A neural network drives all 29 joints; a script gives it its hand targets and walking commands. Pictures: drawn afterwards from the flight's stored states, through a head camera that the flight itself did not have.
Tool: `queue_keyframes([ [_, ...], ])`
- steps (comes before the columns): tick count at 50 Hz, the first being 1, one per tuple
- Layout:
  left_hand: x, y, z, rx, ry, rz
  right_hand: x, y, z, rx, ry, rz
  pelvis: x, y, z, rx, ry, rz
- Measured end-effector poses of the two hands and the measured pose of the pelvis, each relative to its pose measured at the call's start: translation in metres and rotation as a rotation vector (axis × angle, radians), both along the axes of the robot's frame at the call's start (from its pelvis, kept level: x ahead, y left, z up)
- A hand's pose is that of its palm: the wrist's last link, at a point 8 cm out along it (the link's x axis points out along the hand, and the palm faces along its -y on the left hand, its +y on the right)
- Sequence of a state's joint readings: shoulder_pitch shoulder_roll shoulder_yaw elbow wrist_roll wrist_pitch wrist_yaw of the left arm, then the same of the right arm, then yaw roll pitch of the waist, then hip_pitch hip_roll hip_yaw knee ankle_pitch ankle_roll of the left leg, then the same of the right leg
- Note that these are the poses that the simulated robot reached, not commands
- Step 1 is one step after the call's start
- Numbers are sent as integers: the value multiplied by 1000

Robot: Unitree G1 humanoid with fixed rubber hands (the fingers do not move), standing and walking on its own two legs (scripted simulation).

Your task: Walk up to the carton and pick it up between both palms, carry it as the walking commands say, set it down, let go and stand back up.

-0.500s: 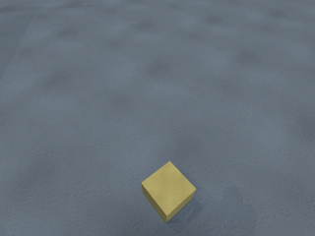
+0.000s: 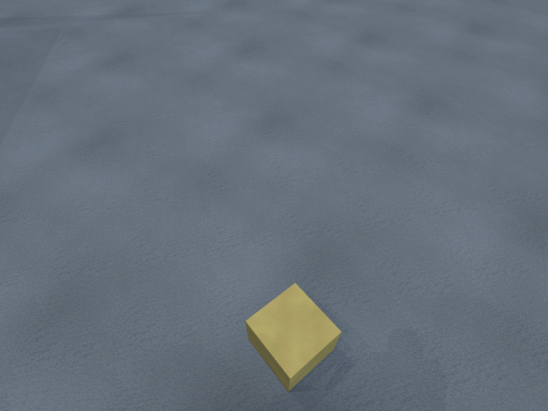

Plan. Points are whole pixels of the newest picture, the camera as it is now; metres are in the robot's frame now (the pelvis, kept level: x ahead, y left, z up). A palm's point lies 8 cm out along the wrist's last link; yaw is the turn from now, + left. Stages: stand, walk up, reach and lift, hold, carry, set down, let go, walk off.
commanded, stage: walk up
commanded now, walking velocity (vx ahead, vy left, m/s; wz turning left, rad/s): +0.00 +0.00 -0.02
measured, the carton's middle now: (291, 335) +0.47 -0.04 -0.68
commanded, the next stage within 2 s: none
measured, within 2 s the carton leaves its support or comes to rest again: neither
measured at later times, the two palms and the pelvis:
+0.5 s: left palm out of the picture +0.02 +0.24 -0.14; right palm out of the picture +0.05 -0.24 -0.13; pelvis +0.00 +0.00 +0.00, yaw +0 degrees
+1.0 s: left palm out of the picture +0.02 +0.24 -0.14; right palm out of the picture +0.05 -0.24 -0.13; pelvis +0.00 +0.00 +0.00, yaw +0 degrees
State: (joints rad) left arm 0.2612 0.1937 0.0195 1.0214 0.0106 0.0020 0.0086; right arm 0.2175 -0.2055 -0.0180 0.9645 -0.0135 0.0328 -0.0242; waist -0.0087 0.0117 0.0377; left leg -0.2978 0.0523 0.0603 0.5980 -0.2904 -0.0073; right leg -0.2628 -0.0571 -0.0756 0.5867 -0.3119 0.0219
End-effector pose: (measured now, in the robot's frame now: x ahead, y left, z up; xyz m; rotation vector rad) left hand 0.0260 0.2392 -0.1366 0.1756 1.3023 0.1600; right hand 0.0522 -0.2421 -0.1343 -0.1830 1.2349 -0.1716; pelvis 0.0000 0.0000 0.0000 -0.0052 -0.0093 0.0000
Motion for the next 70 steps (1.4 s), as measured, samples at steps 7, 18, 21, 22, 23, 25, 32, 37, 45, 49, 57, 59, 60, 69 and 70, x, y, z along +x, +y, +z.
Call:
queue_keyframes([
  [7, -1, 0, 0, 0, 2, 1, 0, 0, 0, 0, 0, 0, 0, 0, 0, 0, 0, 0],
  [18, -1, 0, 0, 0, 1, 0, 0, 0, 0, 0, -1, 0, 0, 0, 0, 0, 0, 0],
  [21, -1, 0, 0, 0, 0, 0, 0, 0, 0, 0, -3, 0, 0, 0, 0, 0, 0, 0],
  [22, -1, 0, 0, 0, -1, 0, 0, 0, 0, 0, -3, 0, 0, 0, 0, 0, 0, 0],
  [23, -1, 0, 0, 0, -1, 0, 0, 0, 0, 0, -4, 0, 0, 0, 0, 0, 0, 0],
  [25, -1, 0, 0, 0, -2, 0, 1, 0, 0, 0, -5, -1, 0, 0, 0, 0, 0, 0],
  [32, -1, 0, 0, 0, -2, 1, 1, 0, 0, 0, -7, -1, 0, 0, 0, 0, 0, -1],
  [37, -2, 0, 0, 0, -1, 1, 1, 0, 0, 0, -7, -1, 0, 0, 0, 0, 0, -1],
  [45, -3, 0, 0, -1, 1, 2, 1, 0, 1, -1, -7, -1, 0, 0, 0, 0, 0, -1],
  [49, -3, 0, 0, -1, 1, 2, 1, 0, 1, -1, -7, -1, 0, 0, 0, 0, 0, -1],
  [57, -3, 0, 0, -1, 0, 2, 1, 0, 1, -1, -8, -1, 0, 0, 0, 0, -1, -1],
  [59, -3, 0, 0, -1, 0, 2, 1, 0, 1, -1, -8, -1, 0, 0, 0, 0, -1, -1],
  [60, -3, 0, 0, -1, 0, 2, 1, 0, 1, -1, -8, -1, 0, 0, 0, 0, -1, -1],
  [69, -3, 0, 0, -1, -2, 1, 1, 0, 1, -2, -10, -1, -1, 0, 0, -1, -1, -1],
  [70, -3, 0, 0, -1, -2, 1, 1, 0, 1, -2, -11, -1, -1, 0, 0, -1, -1, -1],
])
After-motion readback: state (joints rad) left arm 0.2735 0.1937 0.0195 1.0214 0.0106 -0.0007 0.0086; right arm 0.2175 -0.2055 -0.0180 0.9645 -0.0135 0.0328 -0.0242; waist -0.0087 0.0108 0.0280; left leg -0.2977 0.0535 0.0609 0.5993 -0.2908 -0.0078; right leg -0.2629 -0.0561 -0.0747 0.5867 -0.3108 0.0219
